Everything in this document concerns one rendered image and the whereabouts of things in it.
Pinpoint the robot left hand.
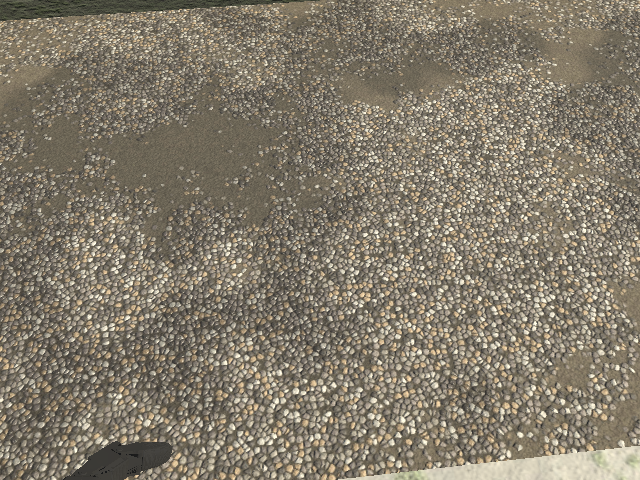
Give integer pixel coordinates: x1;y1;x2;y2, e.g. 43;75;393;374
63;441;172;480

